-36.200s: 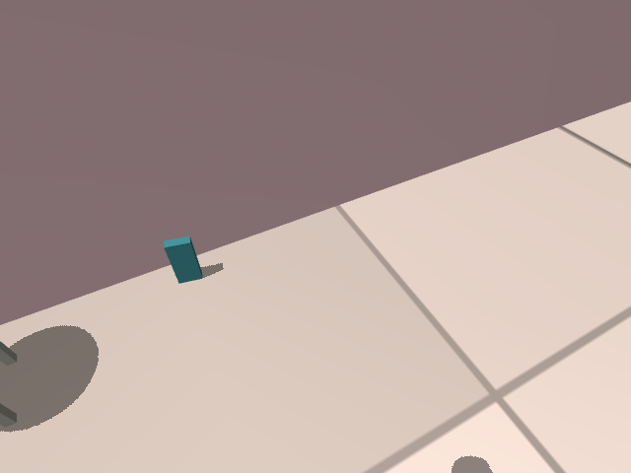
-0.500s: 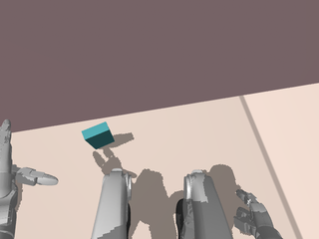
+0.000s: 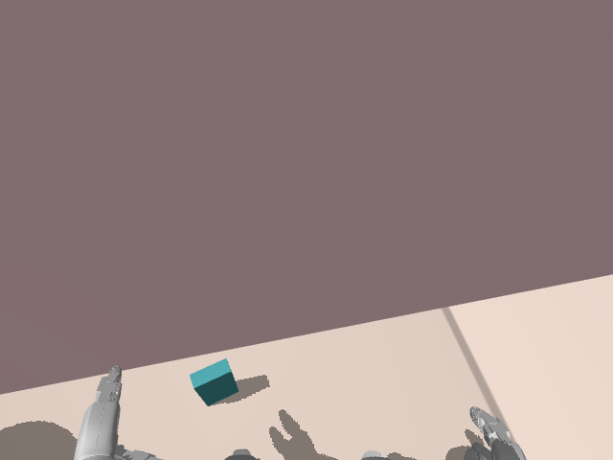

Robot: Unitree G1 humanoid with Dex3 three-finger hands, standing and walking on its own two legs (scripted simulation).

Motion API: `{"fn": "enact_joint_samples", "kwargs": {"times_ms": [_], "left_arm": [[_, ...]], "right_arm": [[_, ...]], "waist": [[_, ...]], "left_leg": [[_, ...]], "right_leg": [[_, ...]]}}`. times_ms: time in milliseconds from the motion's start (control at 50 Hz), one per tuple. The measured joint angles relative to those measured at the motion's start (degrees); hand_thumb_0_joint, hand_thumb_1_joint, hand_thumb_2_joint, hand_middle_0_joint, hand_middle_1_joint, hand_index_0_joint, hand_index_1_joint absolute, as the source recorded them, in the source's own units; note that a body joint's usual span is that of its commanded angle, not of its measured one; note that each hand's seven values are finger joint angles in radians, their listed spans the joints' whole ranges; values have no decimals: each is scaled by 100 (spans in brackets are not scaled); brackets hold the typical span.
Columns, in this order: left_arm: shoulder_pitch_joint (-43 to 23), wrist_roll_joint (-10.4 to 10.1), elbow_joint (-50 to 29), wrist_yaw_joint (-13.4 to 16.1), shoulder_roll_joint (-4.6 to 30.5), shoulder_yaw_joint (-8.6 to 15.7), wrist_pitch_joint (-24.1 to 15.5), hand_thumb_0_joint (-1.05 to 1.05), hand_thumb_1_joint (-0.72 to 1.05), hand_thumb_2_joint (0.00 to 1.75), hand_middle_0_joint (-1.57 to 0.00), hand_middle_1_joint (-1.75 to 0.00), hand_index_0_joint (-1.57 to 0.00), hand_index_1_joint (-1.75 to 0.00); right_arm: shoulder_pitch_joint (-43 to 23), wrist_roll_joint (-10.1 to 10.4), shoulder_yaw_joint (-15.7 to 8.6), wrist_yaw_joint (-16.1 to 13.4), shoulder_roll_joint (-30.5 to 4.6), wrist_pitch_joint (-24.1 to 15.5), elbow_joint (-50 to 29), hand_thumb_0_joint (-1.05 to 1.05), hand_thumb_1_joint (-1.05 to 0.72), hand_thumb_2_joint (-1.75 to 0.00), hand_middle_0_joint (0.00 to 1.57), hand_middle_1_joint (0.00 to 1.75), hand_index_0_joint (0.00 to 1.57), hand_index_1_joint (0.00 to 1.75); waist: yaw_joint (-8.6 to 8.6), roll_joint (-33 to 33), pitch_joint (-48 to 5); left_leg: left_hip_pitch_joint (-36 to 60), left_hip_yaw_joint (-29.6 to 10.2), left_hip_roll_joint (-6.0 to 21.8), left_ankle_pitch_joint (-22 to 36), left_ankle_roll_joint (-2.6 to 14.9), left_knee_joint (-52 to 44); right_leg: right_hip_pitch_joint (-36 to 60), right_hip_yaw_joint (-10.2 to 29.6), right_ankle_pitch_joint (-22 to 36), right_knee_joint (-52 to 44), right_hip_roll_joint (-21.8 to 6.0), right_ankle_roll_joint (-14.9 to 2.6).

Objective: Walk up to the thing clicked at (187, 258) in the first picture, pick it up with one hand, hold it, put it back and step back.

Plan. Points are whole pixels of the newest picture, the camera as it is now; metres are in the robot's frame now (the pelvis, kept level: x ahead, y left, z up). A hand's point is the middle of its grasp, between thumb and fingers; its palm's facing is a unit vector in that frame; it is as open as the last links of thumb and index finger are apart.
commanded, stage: home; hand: left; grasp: from the side
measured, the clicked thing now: (216, 383) +0.40 +0.23 -0.58
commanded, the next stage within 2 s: stand in 1.86 s
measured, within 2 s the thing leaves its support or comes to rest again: neither
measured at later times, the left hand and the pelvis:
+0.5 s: hand (152, 459) +0.17 +0.18 -0.03, palm faces +0.13 -0.95 -0.29, open 17.5 cm; pelvis +0.00 +0.00 +0.03, yaw +1 degrees
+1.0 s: hand out of the picture +0.17 +0.17 -0.03, palm faces +0.11 -0.95 -0.29, open 17.4 cm; pelvis +0.00 -0.01 +0.03, yaw +1 degrees
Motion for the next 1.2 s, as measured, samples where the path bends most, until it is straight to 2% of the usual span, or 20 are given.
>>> {"fn": "enact_joint_samples", "kwargs": {"times_ms": [100, 200, 440, 760, 1200], "left_arm": [[538, -14, -600, 13, -126, -274, 141, -1, -54, 5, -5, -5, -5, -6], [822, -12, -933, -61, -198, -376, 214, -1, -55, 5, -5, -5, -5, -6], [730, 50, -757, -172, -252, -320, 236, -1, -55, 5, -5, -5, -5, -6], [686, 53, -640, -232, -285, -310, 191, -1, -52, 7, -5, -5, -5, -6], [655, 68, -618, -256, -286, -313, 200, -1, -52, 7, -5, -5, -5, -6]], "right_arm": [[140, -24, 14, -94, 15, -136, -85, 1, -90, -90, 20, 30, 20, 30], [122, -59, 16, -108, 29, -268, -155, 1, -90, -90, 20, 30, 20, 30], [-28, -154, 2, -66, 0, -542, -97, 1, -90, -90, 21, 30, 20, 30], [76, -162, -5, -59, -14, -607, 59, 2, -90, -90, 20, 30, 20, 30], [9, -176, -18, -82, -11, -691, 95, 2, -90, -90, 20, 30, 20, 30]], "waist": [[19, 71, -7], [85, 78, 49], [172, 24, 308], [122, 38, 363], [152, 22, 366]], "left_leg": [[668, 52, -10, 110, 22, -477], [1041, 80, -24, 185, 24, -731], [1299, 36, -44, 310, -13, -908], [1391, 52, -18, 412, -47, -1055], [1443, 63, -19, 399, -48, -1079]], "right_leg": [[666, 25, 125, -491, -8, 23], [1029, 41, 195, -732, -22, 31], [1291, -7, 274, -865, -36, -3], [1345, 8, 354, -956, -8, -41], [1391, 20, 344, -977, -8, -39]]}}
